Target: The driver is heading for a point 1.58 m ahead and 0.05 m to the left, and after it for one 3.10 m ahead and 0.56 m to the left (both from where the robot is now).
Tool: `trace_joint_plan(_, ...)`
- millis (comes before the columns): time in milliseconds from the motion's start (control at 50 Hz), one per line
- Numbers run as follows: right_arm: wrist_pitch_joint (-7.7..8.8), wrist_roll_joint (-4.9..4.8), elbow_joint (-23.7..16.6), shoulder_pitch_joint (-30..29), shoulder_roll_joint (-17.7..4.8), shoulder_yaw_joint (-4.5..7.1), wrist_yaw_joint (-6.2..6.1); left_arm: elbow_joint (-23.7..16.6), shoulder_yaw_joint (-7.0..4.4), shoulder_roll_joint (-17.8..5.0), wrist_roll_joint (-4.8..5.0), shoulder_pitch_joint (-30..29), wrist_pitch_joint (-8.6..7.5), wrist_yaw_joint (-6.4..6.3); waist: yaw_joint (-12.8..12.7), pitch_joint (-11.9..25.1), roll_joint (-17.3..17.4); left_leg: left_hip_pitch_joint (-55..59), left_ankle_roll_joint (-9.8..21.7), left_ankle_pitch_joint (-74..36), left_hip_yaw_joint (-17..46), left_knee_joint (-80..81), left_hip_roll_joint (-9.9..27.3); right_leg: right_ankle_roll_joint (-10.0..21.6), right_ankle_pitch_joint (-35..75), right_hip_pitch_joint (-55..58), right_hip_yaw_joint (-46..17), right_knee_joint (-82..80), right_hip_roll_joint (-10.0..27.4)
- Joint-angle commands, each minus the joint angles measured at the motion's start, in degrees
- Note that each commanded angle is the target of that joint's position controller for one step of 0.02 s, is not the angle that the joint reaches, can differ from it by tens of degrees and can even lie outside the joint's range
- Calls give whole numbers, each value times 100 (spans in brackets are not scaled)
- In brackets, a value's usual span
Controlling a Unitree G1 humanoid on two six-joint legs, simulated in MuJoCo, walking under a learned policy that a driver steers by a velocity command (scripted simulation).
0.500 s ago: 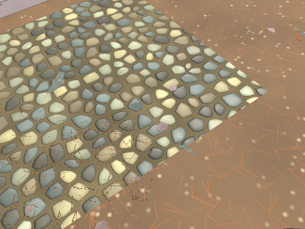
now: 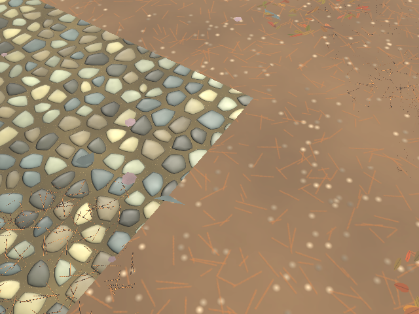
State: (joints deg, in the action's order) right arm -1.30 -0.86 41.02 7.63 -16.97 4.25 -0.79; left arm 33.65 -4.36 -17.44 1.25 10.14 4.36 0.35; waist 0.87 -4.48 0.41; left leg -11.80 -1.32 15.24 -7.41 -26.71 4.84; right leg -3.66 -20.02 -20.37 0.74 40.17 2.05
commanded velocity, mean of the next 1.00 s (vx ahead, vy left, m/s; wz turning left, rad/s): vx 0.02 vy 0.00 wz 0.00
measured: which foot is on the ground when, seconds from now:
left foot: down 0.00-0.04, up 0.06-0.46, down 0.48-0.74, up 0.76-1.00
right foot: up 0.00-0.02, down 0.04-1.00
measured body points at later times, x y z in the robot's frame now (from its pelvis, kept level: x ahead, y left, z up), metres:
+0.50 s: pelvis +0.02 -0.03 -0.01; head +0.03 -0.03 +0.44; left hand +0.23 +0.19 -0.09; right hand +0.10 -0.32 -0.11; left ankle +0.04 +0.11 -0.74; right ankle +0.00 -0.12 -0.74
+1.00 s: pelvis +0.03 +0.01 -0.01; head +0.06 +0.03 +0.44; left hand +0.12 +0.32 -0.12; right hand +0.23 -0.24 -0.09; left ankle +0.01 +0.12 -0.73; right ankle +0.00 -0.12 -0.74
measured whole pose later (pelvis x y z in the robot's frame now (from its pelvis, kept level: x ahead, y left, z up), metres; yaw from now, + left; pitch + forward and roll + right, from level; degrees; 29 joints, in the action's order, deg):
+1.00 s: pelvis +0.03 +0.01 -0.01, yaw +6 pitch +2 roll -1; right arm -2.9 -1.9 35.1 9.3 -17.2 3.3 1.7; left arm 39.3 -4.7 -18.0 1.1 12.5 0.2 -1.0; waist -1.7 -1.9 -0.9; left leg -20.0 -0.4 22.7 -2.7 -39.5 2.1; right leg -0.6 -18.7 -12.6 7.9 29.8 4.3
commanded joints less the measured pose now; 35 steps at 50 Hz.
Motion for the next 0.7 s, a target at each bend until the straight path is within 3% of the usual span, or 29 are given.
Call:
trace_joint_plan(20, 105, -138, -245, -55, -953, 267, 8, -311, -278, -691, -12, 448, -57, 14, -243, 865, 694, 239, 771, -1869, 524, -249, 1071, 445, 1093, 1038, 248, -1529, -278)
trace_joint_plan(40, 126, 7, -181, 228, -669, 190, 35, -294, -415, -1109, -5, 715, -81, -51, -242, 986, -359, -743, 251, -628, 5, -1428, 632, 761, 2667, 2057, -712, -1849, 281)
trace_joint_plan(60, 133, 320, -563, -24, -315, 27, 29, -491, -511, -1789, -90, 653, -151, -122, -121, 971, -2032, -2511, -293, 2274, -80, -3018, -253, 1900, 4299, 2511, -2996, -1825, 1857)
trace_joint_plan(80, 138, 198, -624, -526, -642, 132, -36, -496, -423, -1453, -272, 802, -306, -48, -609, 1330, -1301, -2594, -295, 2513, 894, -4032, -387, 2518, 3922, 2107, -3181, -1996, 2051)
trace_joint_plan(100, 114, 69, -617, -551, -773, 178, -54, -419, -337, -1279, -270, 574, -411, -36, -427, 1062, -1011, -2633, -208, 2063, 1068, -4291, -269, 2276, 3425, 1855, -2635, -2054, 1742)
trace_joint_plan(120, 99, 67, -524, -433, -799, 209, -82, -389, -309, -1134, -159, 263, -447, -68, -256, 877, -781, -2632, -165, 1533, 1124, -4149, -178, 1925, 2830, 1687, -2248, -2064, 1374)
trace_joint_plan(140, 85, 114, -468, -381, -847, 234, -116, -414, -248, -988, -58, 11, -429, -102, -169, 769, -715, -2631, -184, 1148, 1150, -3960, -146, 1706, 2645, 1587, -2075, -2058, 1180)
trace_joint_plan(160, 81, 149, -435, -306, -843, 244, -116, -441, -200, -946, -45, -126, -409, -140, -87, 778, -787, -2396, -239, 838, 1109, -3998, -224, 1656, 2870, 1368, -1936, -2059, 1029)
trace_joint_plan(200, 93, 122, -378, -139, -738, 223, -84, -453, -169, -921, -107, -153, -384, -187, -19, 941, -783, -2153, -325, 497, 1066, -3929, -371, 1677, 2997, 1304, -1844, -2057, 898)
trace_joint_plan(300, 73, 84, -380, -248, -547, 122, -65, -346, -134, -879, -135, -64, -359, -229, -172, 941, -828, -1874, -425, 360, 1064, -2628, -374, 1670, 2495, 1424, -1923, -1986, 829)
trace_joint_plan(340, 76, 69, -370, -228, -517, 92, -36, -294, -96, -826, -176, -105, -345, -211, -212, 908, -864, -1541, -398, 436, 1038, -2213, -316, 1684, 2217, 1253, -1946, -1969, 846)
trace_joint_plan(400, 99, 55, -329, -152, -424, 28, 28, -146, 56, -512, -247, -179, -361, -135, -260, 855, -871, -763, -322, 476, 937, -1474, -212, 1654, 1950, 875, -1866, -1942, 814)
trace_joint_plan(460, 159, 80, -269, 53, -326, -37, 93, 79, 155, -362, -241, -225, -418, -61, -13, 679, -657, 184, -130, -608, 814, 156, -305, 1359, 1468, 532, -1677, -1841, 615)
trace_joint_plan(480, 175, 149, -313, 35, -503, -26, 82, 172, 152, -368, -278, -16, -471, -59, -79, 681, -441, 432, -30, -1330, 1086, 301, -151, 1091, 1167, 480, -1560, -1722, 411)
trace_joint_plan(500, 179, 156, -446, -26, -960, 48, 47, 202, 104, -505, -357, 242, -513, -69, -341, 697, 137, 461, 185, -2537, 1564, 110, 290, 822, 665, 426, -1252, -1329, 29)
trace_joint_plan(520, 175, 77, -390, -143, -1164, 119, 57, 200, 76, -496, -350, 329, -528, -103, -503, 683, 752, -1, 553, -1996, 1807, 122, 371, 564, 486, 601, -727, -1279, -360)
trace_joint_plan(540, 183, 38, -459, -177, -1008, 105, 82, 194, 46, -613, -337, 24, -511, -163, -289, 574, 791, -371, 717, -1428, 2070, 354, 395, 419, 516, 822, -555, -1078, -412)
trace_joint_plan(560, 198, 51, -442, -160, -864, 60, 78, 144, 18, -580, -296, -146, -482, -209, -256, 585, 883, -489, 728, -1247, 2231, 446, 434, 395, 587, 918, -465, -946, -401)
trace_joint_plan(620, 219, 15, -533, -81, -896, 79, 32, 92, -31, -438, -242, -97, -378, -256, -219, 623, 957, -529, 745, -1287, 2465, 307, 386, 471, 649, 874, -360, -803, -405)
trace_joint_plan(660, 164, -6, -625, -27, -888, 96, -17, 92, -72, -368, -215, -15, -392, -223, -193, 700, 756, -618, 727, -1232, 2498, 101, 268, 542, 716, 924, -333, -854, -353)
trace_joint_plan(700, 101, -23, -769, -52, -827, 98, -48, 120, -142, -428, -199, 89, -408, -187, -162, 712, 283, -914, 559, -1014, 2252, -348, -33, 707, 922, 1068, -536, -1148, -97)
